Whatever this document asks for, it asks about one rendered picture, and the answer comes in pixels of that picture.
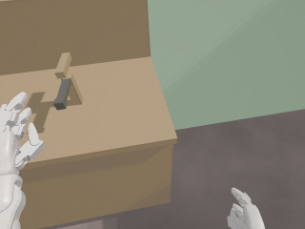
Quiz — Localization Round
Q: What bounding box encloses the left robot forearm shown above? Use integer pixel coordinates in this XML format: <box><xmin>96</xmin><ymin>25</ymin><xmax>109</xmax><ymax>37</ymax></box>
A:
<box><xmin>0</xmin><ymin>174</ymin><xmax>26</xmax><ymax>229</ymax></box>

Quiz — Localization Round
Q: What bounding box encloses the robot left hand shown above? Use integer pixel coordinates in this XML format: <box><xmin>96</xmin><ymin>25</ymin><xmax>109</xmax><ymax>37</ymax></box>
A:
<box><xmin>0</xmin><ymin>92</ymin><xmax>45</xmax><ymax>176</ymax></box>

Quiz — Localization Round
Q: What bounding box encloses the counter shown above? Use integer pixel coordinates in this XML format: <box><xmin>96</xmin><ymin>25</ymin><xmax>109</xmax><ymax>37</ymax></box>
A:
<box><xmin>0</xmin><ymin>0</ymin><xmax>177</xmax><ymax>229</ymax></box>

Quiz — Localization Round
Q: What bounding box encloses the tap lever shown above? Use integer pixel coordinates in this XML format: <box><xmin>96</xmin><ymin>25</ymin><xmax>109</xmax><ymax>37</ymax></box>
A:
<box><xmin>53</xmin><ymin>78</ymin><xmax>71</xmax><ymax>111</ymax></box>

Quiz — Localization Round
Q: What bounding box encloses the robot right hand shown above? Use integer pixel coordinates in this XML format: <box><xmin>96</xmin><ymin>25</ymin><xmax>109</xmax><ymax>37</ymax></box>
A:
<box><xmin>227</xmin><ymin>187</ymin><xmax>265</xmax><ymax>229</ymax></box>

